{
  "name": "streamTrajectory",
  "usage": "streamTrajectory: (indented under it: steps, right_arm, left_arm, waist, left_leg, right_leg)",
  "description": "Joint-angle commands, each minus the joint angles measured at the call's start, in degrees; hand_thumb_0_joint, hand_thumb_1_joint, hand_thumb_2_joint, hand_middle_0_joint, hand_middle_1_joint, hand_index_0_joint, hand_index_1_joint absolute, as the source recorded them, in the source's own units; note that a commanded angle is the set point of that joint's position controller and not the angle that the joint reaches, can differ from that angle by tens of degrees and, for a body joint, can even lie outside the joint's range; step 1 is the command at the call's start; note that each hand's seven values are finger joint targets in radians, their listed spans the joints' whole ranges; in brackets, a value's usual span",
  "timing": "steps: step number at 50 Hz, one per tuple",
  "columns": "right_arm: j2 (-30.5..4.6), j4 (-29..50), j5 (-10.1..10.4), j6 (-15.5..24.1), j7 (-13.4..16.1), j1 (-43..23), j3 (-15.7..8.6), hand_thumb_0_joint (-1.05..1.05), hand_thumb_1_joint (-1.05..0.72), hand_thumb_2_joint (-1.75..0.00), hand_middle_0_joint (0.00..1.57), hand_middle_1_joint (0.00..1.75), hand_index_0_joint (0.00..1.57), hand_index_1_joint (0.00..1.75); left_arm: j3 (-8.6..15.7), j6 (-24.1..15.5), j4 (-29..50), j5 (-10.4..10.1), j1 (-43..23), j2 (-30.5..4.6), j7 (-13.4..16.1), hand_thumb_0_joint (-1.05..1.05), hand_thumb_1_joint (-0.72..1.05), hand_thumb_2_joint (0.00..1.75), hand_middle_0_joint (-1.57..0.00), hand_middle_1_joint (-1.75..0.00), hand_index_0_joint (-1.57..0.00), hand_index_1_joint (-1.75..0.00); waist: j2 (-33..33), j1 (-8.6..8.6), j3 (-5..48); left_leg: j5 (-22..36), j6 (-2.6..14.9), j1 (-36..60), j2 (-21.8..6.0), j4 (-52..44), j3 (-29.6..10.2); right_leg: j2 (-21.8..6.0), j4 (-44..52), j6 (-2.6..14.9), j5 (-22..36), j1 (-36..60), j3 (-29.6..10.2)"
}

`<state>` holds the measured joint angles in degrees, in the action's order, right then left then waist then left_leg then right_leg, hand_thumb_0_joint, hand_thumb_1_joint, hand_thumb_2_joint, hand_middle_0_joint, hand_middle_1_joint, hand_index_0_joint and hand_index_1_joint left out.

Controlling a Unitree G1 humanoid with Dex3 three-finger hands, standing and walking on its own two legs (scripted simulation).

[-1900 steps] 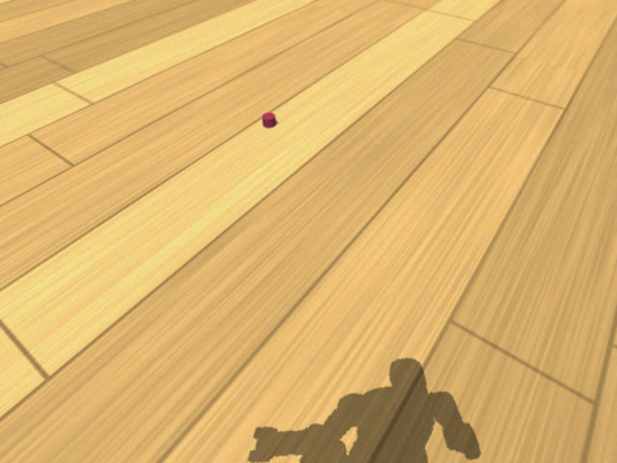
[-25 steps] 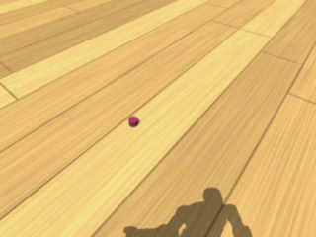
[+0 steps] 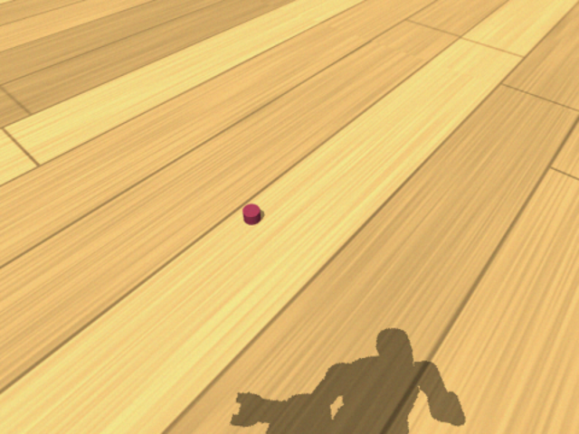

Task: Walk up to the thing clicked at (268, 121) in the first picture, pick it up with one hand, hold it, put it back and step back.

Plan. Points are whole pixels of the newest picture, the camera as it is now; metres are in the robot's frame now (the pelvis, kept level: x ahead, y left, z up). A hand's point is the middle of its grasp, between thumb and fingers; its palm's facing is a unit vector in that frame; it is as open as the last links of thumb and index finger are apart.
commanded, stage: step back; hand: left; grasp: from above
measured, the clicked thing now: (251, 214) +1.08 +0.19 -0.73
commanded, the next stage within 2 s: stand in 0.20 s
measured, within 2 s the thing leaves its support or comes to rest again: neither
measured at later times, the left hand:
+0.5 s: hand out of the picture +0.11 +0.26 -0.13, palm faces -0.04 -0.94 -0.33, open 7.4 cm
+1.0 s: hand out of the picture +0.10 +0.26 -0.13, palm faces -0.06 -0.94 -0.34, open 7.4 cm
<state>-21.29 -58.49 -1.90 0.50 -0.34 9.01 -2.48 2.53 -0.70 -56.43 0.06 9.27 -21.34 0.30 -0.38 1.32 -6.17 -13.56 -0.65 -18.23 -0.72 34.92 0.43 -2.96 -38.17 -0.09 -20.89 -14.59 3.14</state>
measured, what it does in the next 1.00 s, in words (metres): stands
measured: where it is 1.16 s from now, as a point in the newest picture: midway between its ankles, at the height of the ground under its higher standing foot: outside the picture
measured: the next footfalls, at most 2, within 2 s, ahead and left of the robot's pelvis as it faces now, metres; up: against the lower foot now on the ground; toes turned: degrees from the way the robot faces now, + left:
none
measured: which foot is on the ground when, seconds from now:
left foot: down 0.00-1.00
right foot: down 0.00-1.00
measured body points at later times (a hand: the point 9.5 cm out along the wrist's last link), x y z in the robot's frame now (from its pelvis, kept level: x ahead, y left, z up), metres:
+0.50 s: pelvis +0.02 +0.01 +0.02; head +0.03 +0.01 +0.47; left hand +0.11 +0.31 -0.11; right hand +0.12 -0.29 -0.10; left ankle +0.05 +0.13 -0.72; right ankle +0.00 -0.12 -0.72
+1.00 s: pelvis +0.02 +0.01 +0.02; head +0.03 +0.01 +0.47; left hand +0.11 +0.31 -0.11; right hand +0.08 -0.29 -0.11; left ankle +0.05 +0.13 -0.72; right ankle +0.00 -0.12 -0.72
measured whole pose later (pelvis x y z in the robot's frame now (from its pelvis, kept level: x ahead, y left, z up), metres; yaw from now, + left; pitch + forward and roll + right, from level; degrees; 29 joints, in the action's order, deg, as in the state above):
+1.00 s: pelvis +0.02 +0.01 +0.02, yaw -2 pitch -2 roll +0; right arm -19.6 -66.1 -0.7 0.9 -1.2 5.4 0.1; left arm 0.1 -1.0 -65.3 0.2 5.9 -20.3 -0.4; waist -0.1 -0.7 -3.1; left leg -7.3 -0.7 -8.8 -1.5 18.1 2.1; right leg -1.7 -18.2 -1.0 -11.5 -4.7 2.0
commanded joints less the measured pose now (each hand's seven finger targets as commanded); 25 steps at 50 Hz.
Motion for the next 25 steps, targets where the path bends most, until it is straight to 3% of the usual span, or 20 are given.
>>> streamTrajectory:
  steps: [1,3,5,8,9,10,15,18,20,25]
  right_arm:
    - [-13.5,3.0,0.8,1.2,1.0,-4.9,-2.2,0.00,-0.90,-0.90,0.20,0.30,0.20,0.30]
    - [-12.0,2.5,0.9,1.0,1.0,-7.0,-1.5,0.00,-0.90,-0.90,0.20,0.30,0.20,0.30]
    - [-11.1,1.5,1.0,0.8,0.9,-7.8,-1.3,0.00,-0.90,-0.90,0.20,0.30,0.20,0.30]
    - [-10.9,0.0,1.2,0.8,0.7,-8.6,-1.2,0.00,-0.90,-0.90,0.20,0.30,0.20,0.30]
    - [-10.6,-0.3,1.1,0.8,0.6,-8.9,-1.0,0.00,-0.90,-0.90,0.20,0.30,0.20,0.30]
    - [-10.1,-0.8,1.7,1.2,0.3,-6.5,-0.4,0.00,-0.90,-0.90,0.20,0.30,0.20,0.30]
    - [-10.4,-2.0,1.5,1.8,0.2,-8.9,-0.4,0.00,-0.90,-0.90,0.20,0.30,0.20,0.30]
    - [-10.1,-2.6,1.6,1.8,0.2,-9.0,-0.3,0.00,-0.90,-0.90,0.20,0.30,0.20,0.30]
    - [-10.0,-2.8,1.5,1.7,0.1,-9.3,-0.3,0.00,-0.90,-0.90,0.20,0.30,0.20,0.30]
    - [-10.2,-3.2,1.4,1.9,0.1,-9.6,-0.4,0.00,-0.90,-0.90,0.20,0.30,0.20,0.30]
  left_arm:
    - [1.9,-1.0,2.4,0.1,-1.7,-10.7,0.7,0.00,0.90,0.90,-0.20,-0.30,-0.20,-0.30]
    - [2.0,-1.5,0.9,0.3,-0.7,-12.1,0.6,0.00,0.90,0.90,-0.20,-0.30,-0.20,-0.30]
    - [2.2,-1.8,-0.3,0.4,-2.2,-13.1,0.5,0.00,0.90,0.90,-0.20,-0.30,-0.20,-0.30]
    - [1.9,-2.0,-1.3,0.4,-3.5,-12.8,0.6,0.00,0.90,0.90,-0.20,-0.30,-0.20,-0.30]
    - [1.7,-2.0,-1.5,0.4,-4.0,-12.6,0.6,0.00,0.90,0.90,-0.20,-0.30,-0.20,-0.30]
    - [0.2,-1.9,-2.7,0.0,-4.2,-10.4,0.1,0.00,0.90,0.90,-0.20,-0.30,-0.20,-0.30]
    - [-0.2,-2.0,-4.0,0.1,-5.8,-11.0,0.0,0.00,0.90,0.90,-0.20,-0.30,-0.20,-0.30]
    - [-0.2,-2.1,-4.9,0.2,-6.0,-11.1,0.0,0.00,0.90,0.90,-0.20,-0.30,-0.20,-0.30]
    - [-0.2,-2.0,-5.2,0.3,-6.5,-11.1,0.0,0.00,0.90,0.90,-0.20,-0.30,-0.20,-0.30]
    - [-0.3,-2.0,-5.6,0.5,-5.9,-10.9,-0.1,0.00,0.90,0.90,-0.20,-0.30,-0.20,-0.30]
  waist:
    - [5.9,0.53,10.6]
    - [6.0,0.75,9.7]
    - [4.1,-0.27,8.0]
    - [2.4,-0.79,9.8]
    - [1.9,-0.83,9.3]
    - [1.3,-1.89,9.9]
    - [1.2,-1.26,9.5]
    - [0.3,-1.19,9.1]
    - [0.1,-1.35,7.2]
    - [1.7,-0.96,8.9]
  left_leg:
    - [11.2,8.76,2.1,-13.0,-10.6,-12.9]
    - [7.2,5.06,1.0,-9.3,-9.5,-8.6]
    - [6.2,3.06,2.6,-7.1,-8.8,-6.7]
    - [10.6,3.23,7.3,-7.1,-8.7,-5.2]
    - [10.4,3.28,7.3,-7.1,-9.2,-4.9]
    - [10.8,2.90,10.0,-7.2,-12.5,-6.2]
    - [16.5,2.25,12.2,-7.8,-14.9,-5.5]
    - [15.3,2.02,12.7,-7.6,-16.5,-5.3]
    - [10.3,1.62,11.5,-7.2,-18.0,-5.2]
    - [11.5,1.42,12.9,-7.5,-18.7,-5.0]
  right_leg:
    - [0.5,4.9,1.97,1.9,5.4,-3.4]
    - [-1.7,9.5,2.52,8.5,6.8,-5.4]
    - [-3.8,12.2,2.97,12.5,5.0,-7.7]
    - [-4.2,13.7,2.65,17.6,4.8,-7.4]
    - [-4.1,14.6,2.28,17.7,4.9,-7.4]
    - [-4.2,16.3,1.90,15.2,5.2,-7.5]
    - [-4.5,19.0,0.89,18.5,8.2,-6.7]
    - [-4.7,20.8,0.56,18.0,9.0,-6.6]
    - [-4.7,22.5,0.44,13.3,7.9,-6.7]
    - [-5.0,22.9,0.62,14.3,8.8,-6.6]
